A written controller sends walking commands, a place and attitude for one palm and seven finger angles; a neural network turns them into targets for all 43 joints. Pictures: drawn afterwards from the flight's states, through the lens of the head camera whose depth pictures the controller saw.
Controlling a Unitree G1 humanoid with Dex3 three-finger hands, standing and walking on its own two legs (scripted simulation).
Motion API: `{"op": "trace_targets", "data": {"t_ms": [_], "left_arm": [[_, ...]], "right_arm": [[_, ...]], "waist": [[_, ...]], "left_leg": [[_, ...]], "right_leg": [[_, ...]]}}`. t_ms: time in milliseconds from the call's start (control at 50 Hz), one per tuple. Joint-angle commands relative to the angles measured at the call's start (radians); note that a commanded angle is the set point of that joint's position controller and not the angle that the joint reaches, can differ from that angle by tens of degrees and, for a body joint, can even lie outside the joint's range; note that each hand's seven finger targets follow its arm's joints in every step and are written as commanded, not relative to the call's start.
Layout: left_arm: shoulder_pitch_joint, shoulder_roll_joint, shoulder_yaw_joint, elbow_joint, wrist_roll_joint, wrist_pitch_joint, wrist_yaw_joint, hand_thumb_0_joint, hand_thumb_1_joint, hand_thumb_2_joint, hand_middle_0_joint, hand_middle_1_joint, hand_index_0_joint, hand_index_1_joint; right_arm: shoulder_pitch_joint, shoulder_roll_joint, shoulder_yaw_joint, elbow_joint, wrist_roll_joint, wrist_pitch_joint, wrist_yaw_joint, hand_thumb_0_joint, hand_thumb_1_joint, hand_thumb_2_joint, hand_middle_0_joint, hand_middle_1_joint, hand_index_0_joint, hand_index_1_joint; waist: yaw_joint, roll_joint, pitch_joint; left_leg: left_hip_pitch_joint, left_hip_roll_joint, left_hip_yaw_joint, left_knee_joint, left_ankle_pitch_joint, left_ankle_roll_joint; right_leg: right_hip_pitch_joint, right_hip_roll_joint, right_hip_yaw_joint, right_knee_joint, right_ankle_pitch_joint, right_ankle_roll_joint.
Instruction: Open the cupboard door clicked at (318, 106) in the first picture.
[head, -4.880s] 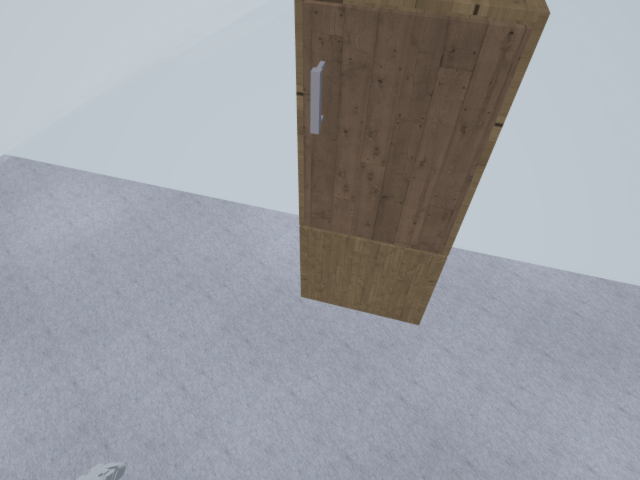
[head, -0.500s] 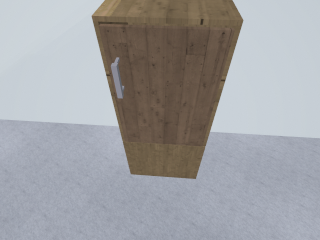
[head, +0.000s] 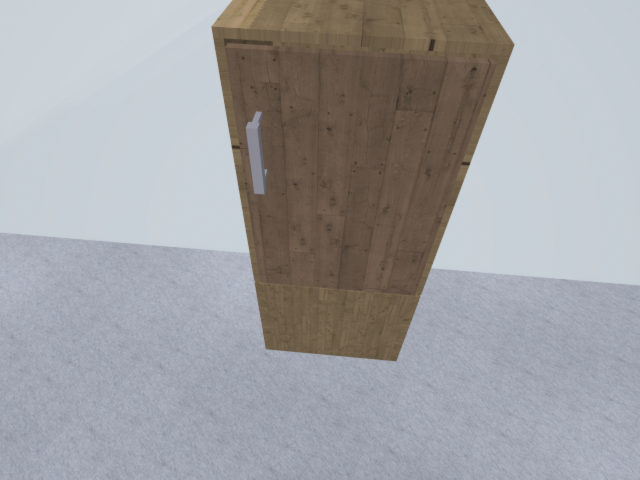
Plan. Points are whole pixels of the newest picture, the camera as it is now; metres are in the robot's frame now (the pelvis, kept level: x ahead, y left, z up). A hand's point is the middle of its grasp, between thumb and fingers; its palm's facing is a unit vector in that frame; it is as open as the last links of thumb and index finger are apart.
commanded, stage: look again from close up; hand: left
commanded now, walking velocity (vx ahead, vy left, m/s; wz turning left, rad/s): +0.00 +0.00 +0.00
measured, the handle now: (259, 153) +0.62 +0.15 +0.08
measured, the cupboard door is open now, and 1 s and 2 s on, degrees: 0 0 0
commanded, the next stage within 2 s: shuffle to correct the standing spot in 0.16 s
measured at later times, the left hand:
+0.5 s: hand out of the picture +0.02 +0.18 -0.18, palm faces -0.02 -0.98 -0.18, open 7.4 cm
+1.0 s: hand out of the picture +0.07 +0.16 -0.18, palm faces +0.02 -0.97 -0.22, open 7.4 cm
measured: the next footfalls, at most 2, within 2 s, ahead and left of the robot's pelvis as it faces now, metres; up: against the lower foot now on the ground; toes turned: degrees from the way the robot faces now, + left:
left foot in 0.78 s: +0.11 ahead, +0.09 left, +0.00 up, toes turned +1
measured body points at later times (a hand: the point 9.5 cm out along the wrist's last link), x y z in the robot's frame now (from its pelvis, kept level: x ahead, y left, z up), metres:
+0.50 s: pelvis +0.02 +0.00 +0.00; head +0.03 +0.00 +0.45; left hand +0.02 +0.23 -0.16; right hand +0.01 -0.22 -0.16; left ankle -0.02 +0.10 -0.73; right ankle -0.02 -0.11 -0.73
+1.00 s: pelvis +0.06 -0.02 -0.01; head +0.09 -0.02 +0.44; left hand +0.07 +0.22 -0.16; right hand +0.16 -0.23 -0.15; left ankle +0.09 +0.09 -0.73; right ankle +0.02 -0.12 -0.73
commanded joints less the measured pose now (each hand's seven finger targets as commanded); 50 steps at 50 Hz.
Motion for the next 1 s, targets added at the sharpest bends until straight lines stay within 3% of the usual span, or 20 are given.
{"op": "trace_targets", "data": {"t_ms": [0, 240, 360, 400, 460, 500, 520, 540, 560, 580, 600, 640, 700, 720, 740, 760, 800, 840, 900, 980], "left_arm": [[0.054, 0.091, 0.011, -0.040, 0.002, -0.008, 0.002, 0.000, 0.900, 0.900, -0.200, -0.300, -0.200, -0.300], [0.029, 0.118, 0.013, -0.040, -0.001, -0.005, 0.000, 0.000, 0.900, 0.900, -0.200, -0.300, -0.200, -0.300], [0.030, 0.082, 0.015, -0.045, 0.016, 0.009, -0.018, 0.000, 0.900, 0.900, -0.200, -0.300, -0.200, -0.300], [0.030, 0.078, 0.019, -0.053, 0.019, 0.005, -0.025, 0.000, 0.900, 0.900, -0.200, -0.300, -0.200, -0.300], [0.064, 0.068, 0.026, -0.044, 0.016, -0.004, -0.031, 0.000, 0.900, 0.900, -0.200, -0.300, -0.200, -0.300], [0.123, 0.080, 0.036, -0.027, 0.014, -0.012, -0.029, 0.000, 0.900, 0.900, -0.200, -0.300, -0.200, -0.300], [0.168, 0.102, 0.043, -0.013, 0.014, -0.015, -0.025, 0.000, 0.900, 0.900, -0.200, -0.300, -0.200, -0.300], [0.224, 0.139, 0.054, 0.007, 0.015, -0.020, -0.019, 0.000, 0.900, 0.900, -0.200, -0.300, -0.200, -0.300], [0.287, 0.153, 0.059, 0.022, 0.011, -0.028, -0.011, 0.000, 0.900, 0.900, -0.200, -0.300, -0.200, -0.300], [0.303, 0.129, 0.050, 0.030, 0.016, -0.034, -0.003, 0.000, 0.900, 0.900, -0.200, -0.300, -0.200, -0.300], [0.284, 0.117, 0.048, 0.027, 0.019, -0.038, 0.008, 0.000, 0.900, 0.900, -0.200, -0.300, -0.200, -0.300], [0.215, 0.113, 0.040, 0.004, 0.022, -0.040, 0.016, 0.000, 0.900, 0.900, -0.200, -0.300, -0.200, -0.300], [0.109, 0.118, 0.031, -0.027, 0.010, -0.030, 0.018, 0.000, 0.900, 0.900, -0.200, -0.300, -0.200, -0.300], [0.097, 0.121, 0.032, -0.034, 0.001, -0.023, 0.018, 0.000, 0.900, 0.900, -0.200, -0.300, -0.200, -0.300], [0.119, 0.106, 0.034, -0.043, -0.003, -0.015, 0.020, 0.000, 0.900, 0.900, -0.200, -0.300, -0.200, -0.300], [0.147, 0.080, 0.033, -0.048, -0.006, -0.004, 0.025, 0.000, 0.900, 0.900, -0.200, -0.300, -0.200, -0.300], [0.154, 0.064, 0.027, -0.049, -0.001, 0.009, 0.029, 0.000, 0.900, 0.900, -0.200, -0.300, -0.200, -0.300], [0.120, 0.064, 0.028, -0.049, 0.000, 0.021, 0.024, 0.000, 0.900, 0.900, -0.200, -0.300, -0.200, -0.300], [0.112, 0.044, 0.029, -0.055, 0.004, 0.024, 0.016, 0.000, 0.900, 0.900, -0.200, -0.300, -0.200, -0.300], [0.144, 0.050, 0.035, -0.069, 0.012, 0.018, 0.010, 0.000, 0.900, 0.900, -0.200, -0.300, -0.200, -0.300]], "right_arm": [[0.028, -0.097, -0.007, -0.048, 0.003, -0.020, 0.007, 0.000, -0.900, -0.900, 0.200, 0.300, 0.200, 0.300], [0.029, -0.123, -0.006, -0.018, 0.006, -0.029, 0.006, 0.000, -0.900, -0.900, 0.200, 0.300, 0.200, 0.300], [0.065, -0.144, -0.024, -0.008, -0.003, -0.012, 0.005, 0.000, -0.900, -0.900, 0.200, 0.300, 0.200, 0.300], [0.082, -0.145, -0.032, -0.012, -0.005, -0.012, 0.002, 0.000, -0.900, -0.900, 0.200, 0.300, 0.200, 0.300], [0.086, -0.142, -0.036, -0.015, -0.006, -0.018, -0.002, 0.000, -0.900, -0.900, 0.200, 0.300, 0.200, 0.300], [0.065, -0.122, -0.036, -0.024, -0.003, -0.024, -0.002, 0.000, -0.900, -0.900, 0.200, 0.300, 0.200, 0.300], [0.044, -0.107, -0.032, -0.036, -0.001, -0.028, -0.001, 0.000, -0.900, -0.900, 0.200, 0.300, 0.200, 0.300], [0.021, -0.069, -0.026, -0.052, 0.000, -0.031, 0.004, 0.000, -0.900, -0.900, 0.200, 0.300, 0.200, 0.300], [-0.049, -0.052, -0.021, -0.082, 0.000, -0.029, 0.008, 0.000, -0.900, -0.900, 0.200, 0.300, 0.200, 0.300], [-0.110, -0.044, -0.021, -0.095, 0.002, -0.027, 0.009, 0.000, -0.900, -0.900, 0.200, 0.300, 0.200, 0.300], [-0.107, -0.024, -0.018, -0.095, 0.005, -0.028, 0.010, 0.000, -0.900, -0.900, 0.200, 0.300, 0.200, 0.300], [-0.099, -0.009, -0.013, -0.078, 0.016, -0.023, 0.017, 0.000, -0.900, -0.900, 0.200, 0.300, 0.200, 0.300], [-0.014, -0.007, -0.010, -0.033, 0.023, -0.012, 0.016, 0.000, -0.900, -0.900, 0.200, 0.300, 0.200, 0.300], [0.031, -0.028, -0.013, -0.016, 0.021, -0.009, 0.011, 0.000, -0.900, -0.900, 0.200, 0.300, 0.200, 0.300], [0.055, -0.071, -0.023, -0.019, 0.014, -0.015, 0.006, 0.000, -0.900, -0.900, 0.200, 0.300, 0.200, 0.300], [0.063, -0.118, -0.030, -0.030, 0.013, -0.013, 0.001, 0.000, -0.900, -0.900, 0.200, 0.300, 0.200, 0.300], [0.020, -0.142, -0.035, -0.048, 0.018, -0.010, -0.007, 0.000, -0.900, -0.900, 0.200, 0.300, 0.200, 0.300], [-0.014, -0.129, -0.035, -0.062, 0.013, -0.007, -0.013, 0.000, -0.900, -0.900, 0.200, 0.300, 0.200, 0.300], [-0.053, -0.134, -0.046, -0.086, 0.006, -0.001, -0.011, 0.000, -0.900, -0.900, 0.200, 0.300, 0.200, 0.300], [-0.112, -0.126, -0.055, -0.119, 0.006, 0.012, 0.003, 0.000, -0.900, -0.900, 0.200, 0.300, 0.200, 0.300]], "waist": [[0.007, 0.029, 0.099], [0.004, 0.006, 0.032], [-0.012, 0.074, 0.122], [-0.016, 0.085, 0.127], [-0.007, 0.085, 0.085], [0.017, 0.004, 0.069], [0.034, -0.089, 0.057], [0.049, -0.234, 0.042], [0.085, -0.278, 0.066], [0.095, -0.185, 0.094], [0.072, -0.094, 0.079], [0.043, -0.079, 0.037], [-0.024, -0.132, 0.013], [-0.042, -0.103, -0.004], [-0.036, -0.012, -0.039], [-0.021, 0.080, -0.065], [0.000, 0.241, -0.036], [-0.001, 0.187, -0.027], [0.005, 0.094, -0.066], [0.036, 0.032, -0.038]], "left_leg": [[-0.078, 0.101, -0.122, -0.174, 0.129, 0.033], [-0.005, 0.103, -0.108, -0.171, 0.261, 0.035], [-0.018, 0.185, -0.220, -0.264, -0.114, 0.093], [0.007, 0.211, -0.249, -0.251, -0.078, 0.118], [0.012, 0.207, -0.207, -0.166, 0.076, 0.118], [-0.081, 0.154, -0.121, -0.052, 0.148, 0.088], [-0.173, 0.095, -0.036, 0.057, 0.106, 0.060], [-0.299, 0.025, 0.055, 0.205, -0.024, 0.027], [-0.417, -0.004, 0.062, 0.354, -0.264, 0.009], [-0.455, 0.017, 0.010, 0.461, -0.310, 0.006], [-0.462, 0.038, -0.014, 0.474, -0.293, 0.002], [-0.370, 0.030, -0.005, 0.346, -0.231, -0.010], [-0.066, -0.008, 0.033, 0.037, 0.071, -0.021], [0.044, 0.001, 0.028, -0.051, 0.253, -0.016], [0.142, 0.084, -0.041, -0.032, 0.581, 0.024], [0.177, 0.202, -0.145, -0.019, 0.831, 0.094], [0.133, 0.292, -0.214, -0.088, 1.012, 0.185], [0.133, 0.298, -0.221, -0.126, 0.981, 0.209], [0.100, 0.281, -0.185, -0.112, 0.864, 0.205], [-0.078, 0.191, -0.122, -0.072, 0.389, 0.106]], "right_leg": [[-0.023, -0.069, 0.078, -0.087, 0.094, -0.029], [0.010, -0.082, 0.077, -0.073, 0.171, -0.021], [-0.134, -0.023, 0.003, 0.034, -0.081, -0.029], [-0.177, -0.015, -0.002, 0.063, -0.092, -0.033], [-0.134, -0.016, 0.005, 0.038, -0.051, -0.044], [-0.006, -0.049, 0.064, -0.005, 0.064, -0.067], [0.085, -0.102, 0.146, -0.042, 0.139, -0.090], [0.189, -0.199, 0.276, -0.107, 0.266, -0.136], [0.233, -0.297, 0.397, -0.160, 0.484, -0.211], [0.222, -0.343, 0.425, -0.153, 0.702, -0.264], [0.247, -0.346, 0.377, -0.114, 0.837, -0.272], [0.219, -0.273, 0.250, -0.078, 0.946, -0.215], [0.051, -0.166, 0.112, -0.030, 0.814, -0.127], [-0.006, -0.145, 0.101, 0.025, 0.734, -0.089], [-0.064, -0.104, 0.084, 0.078, 0.578, -0.041], [-0.114, -0.064, 0.057, 0.089, 0.284, -0.004], [-0.121, -0.025, 0.030, 0.208, -0.205, 0.013], [-0.161, -0.042, 0.044, 0.295, -0.277, 0.015], [-0.127, -0.046, 0.034, 0.236, -0.204, 0.013], [-0.007, -0.052, 0.050, -0.012, 0.077, 0.006]]}}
